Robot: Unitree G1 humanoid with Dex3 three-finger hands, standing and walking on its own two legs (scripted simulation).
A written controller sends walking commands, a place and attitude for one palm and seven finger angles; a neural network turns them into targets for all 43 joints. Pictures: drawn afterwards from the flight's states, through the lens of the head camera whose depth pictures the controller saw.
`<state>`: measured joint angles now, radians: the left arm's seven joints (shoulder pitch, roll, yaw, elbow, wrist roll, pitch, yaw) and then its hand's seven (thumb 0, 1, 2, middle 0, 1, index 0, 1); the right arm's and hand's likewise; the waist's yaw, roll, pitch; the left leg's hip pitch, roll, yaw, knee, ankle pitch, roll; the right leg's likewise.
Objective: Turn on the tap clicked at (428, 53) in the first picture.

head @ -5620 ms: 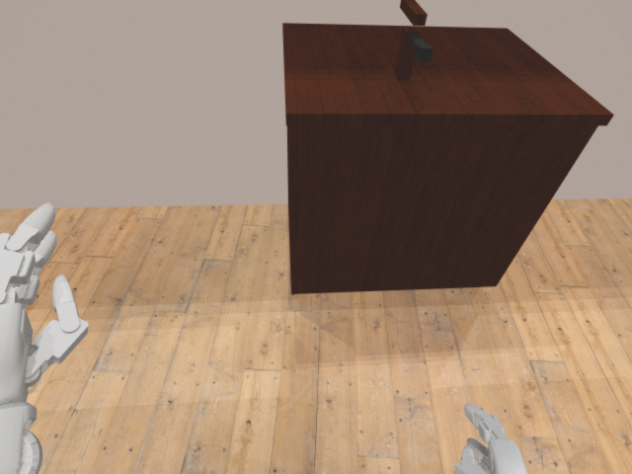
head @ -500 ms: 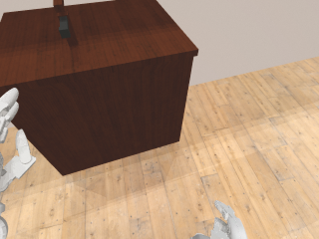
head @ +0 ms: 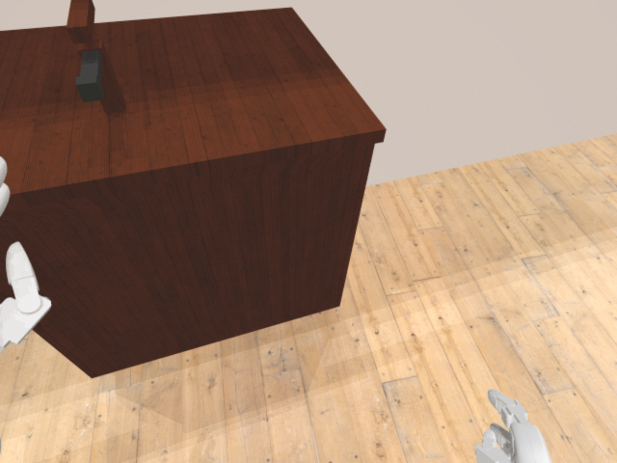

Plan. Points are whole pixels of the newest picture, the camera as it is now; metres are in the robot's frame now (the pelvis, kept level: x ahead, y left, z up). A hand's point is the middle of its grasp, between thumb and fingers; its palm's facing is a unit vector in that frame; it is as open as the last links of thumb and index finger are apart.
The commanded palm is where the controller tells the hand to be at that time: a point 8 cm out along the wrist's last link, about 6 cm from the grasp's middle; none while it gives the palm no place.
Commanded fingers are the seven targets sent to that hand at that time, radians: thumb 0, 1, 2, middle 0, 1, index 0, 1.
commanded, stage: take the last steps up to it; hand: left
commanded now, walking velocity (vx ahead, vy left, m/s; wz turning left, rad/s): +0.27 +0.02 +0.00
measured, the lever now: (90, 88) +0.57 +0.37 +0.17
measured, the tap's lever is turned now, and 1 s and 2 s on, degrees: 0 0 0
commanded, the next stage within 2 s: come to a stop and stand still in 0.66 s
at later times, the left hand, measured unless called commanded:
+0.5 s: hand (134, 233) +0.30 +0.21 +0.17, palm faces +0.44 -0.79 -0.43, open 7.4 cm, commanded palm +0.24 +0.24 +0.19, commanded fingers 0.00 0.90 0.90 -0.20 -0.30 -0.20 -0.30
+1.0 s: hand (149, 192) +0.35 +0.21 +0.18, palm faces +0.40 -0.82 -0.41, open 7.4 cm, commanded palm +0.30 +0.25 +0.19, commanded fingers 0.00 0.90 0.90 -0.20 -0.30 -0.20 -0.30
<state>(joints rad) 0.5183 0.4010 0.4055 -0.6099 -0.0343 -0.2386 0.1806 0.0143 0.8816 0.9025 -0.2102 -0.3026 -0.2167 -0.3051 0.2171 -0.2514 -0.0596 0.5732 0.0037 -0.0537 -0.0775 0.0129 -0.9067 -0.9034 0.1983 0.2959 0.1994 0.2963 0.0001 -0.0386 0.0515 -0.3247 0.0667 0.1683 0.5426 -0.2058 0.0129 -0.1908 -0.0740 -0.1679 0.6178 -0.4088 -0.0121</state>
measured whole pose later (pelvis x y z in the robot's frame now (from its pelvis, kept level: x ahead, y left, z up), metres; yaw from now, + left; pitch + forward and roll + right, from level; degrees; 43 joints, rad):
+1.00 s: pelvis +0.14 -0.04 +0.01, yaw +1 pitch -1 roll +0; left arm 0.49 0.38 0.35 -0.53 -0.04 -0.17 0.15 0.02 0.89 0.90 -0.20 -0.30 -0.21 -0.30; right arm 0.21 -0.10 0.05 0.59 0.00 -0.10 -0.03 0.01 -0.90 -0.90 0.20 0.30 0.21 0.30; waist 0.00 -0.01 0.06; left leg -0.22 0.06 0.12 0.49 -0.25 0.00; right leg -0.30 -0.02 -0.08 0.60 -0.31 0.03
